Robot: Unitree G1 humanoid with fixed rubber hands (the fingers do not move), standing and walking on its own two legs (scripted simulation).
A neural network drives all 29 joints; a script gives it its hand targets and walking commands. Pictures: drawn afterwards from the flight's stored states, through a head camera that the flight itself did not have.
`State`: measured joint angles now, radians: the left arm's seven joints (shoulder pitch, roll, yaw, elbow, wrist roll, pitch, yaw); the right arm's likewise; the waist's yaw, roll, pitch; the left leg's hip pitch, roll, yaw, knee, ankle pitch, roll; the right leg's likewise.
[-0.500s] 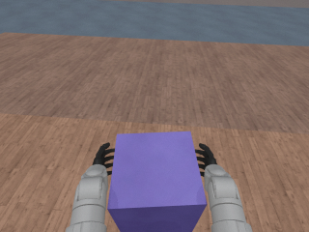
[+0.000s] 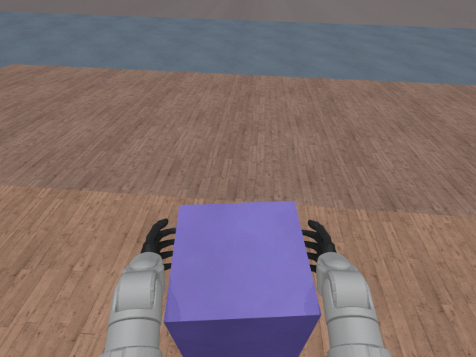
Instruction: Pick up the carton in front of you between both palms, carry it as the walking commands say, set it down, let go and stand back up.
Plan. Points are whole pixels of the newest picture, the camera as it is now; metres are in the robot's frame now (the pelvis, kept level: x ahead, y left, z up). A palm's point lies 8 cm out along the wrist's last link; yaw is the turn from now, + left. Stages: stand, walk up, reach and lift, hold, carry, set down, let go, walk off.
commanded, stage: hold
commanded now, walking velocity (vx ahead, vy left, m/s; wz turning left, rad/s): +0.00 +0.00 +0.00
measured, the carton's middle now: (240, 286) +0.28 +0.00 -0.02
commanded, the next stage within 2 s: carry in 0.22 s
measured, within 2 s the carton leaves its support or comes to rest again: neither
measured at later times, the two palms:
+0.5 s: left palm (148, 236) +0.33 +0.16 +0.07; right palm (315, 238) +0.32 -0.14 +0.07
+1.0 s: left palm (159, 151) +0.56 +0.18 +0.09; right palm (286, 157) +0.54 -0.12 +0.09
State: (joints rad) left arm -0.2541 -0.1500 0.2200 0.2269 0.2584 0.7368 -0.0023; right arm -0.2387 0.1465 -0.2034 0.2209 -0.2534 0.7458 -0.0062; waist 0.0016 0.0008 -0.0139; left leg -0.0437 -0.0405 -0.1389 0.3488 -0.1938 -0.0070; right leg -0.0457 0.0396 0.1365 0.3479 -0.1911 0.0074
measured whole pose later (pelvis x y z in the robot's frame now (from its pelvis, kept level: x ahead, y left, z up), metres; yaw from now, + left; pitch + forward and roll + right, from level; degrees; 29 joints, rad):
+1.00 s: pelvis +0.28 +0.05 +0.00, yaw -2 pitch +5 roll -1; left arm -0.20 -0.14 0.14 -0.33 0.10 1.24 0.10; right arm -0.18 0.14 -0.12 -0.33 -0.11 1.24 -0.10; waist -0.02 0.01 -0.12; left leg -0.18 0.02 0.21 0.37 -0.29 0.05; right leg -0.53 -0.08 -0.11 1.00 -0.34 0.00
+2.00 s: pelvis +0.84 +0.04 -0.01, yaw -1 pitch +4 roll +1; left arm -0.19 -0.14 0.12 -0.34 0.13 1.21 0.08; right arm -0.17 0.14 -0.11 -0.33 -0.11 1.20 -0.09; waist -0.01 -0.01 -0.10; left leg -0.32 0.04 0.24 0.51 -0.25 0.05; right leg -0.17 -0.07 -0.14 0.49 -0.37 0.02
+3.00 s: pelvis +0.82 +0.03 -0.01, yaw -2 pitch +2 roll +0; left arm -0.17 -0.13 0.12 -0.30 0.13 1.22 0.08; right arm -0.15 0.13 -0.11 -0.31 -0.12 1.22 -0.09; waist 0.00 -0.01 -0.11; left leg -0.32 0.06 0.20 0.55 -0.25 0.03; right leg -0.17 -0.07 -0.18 0.52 -0.38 0.01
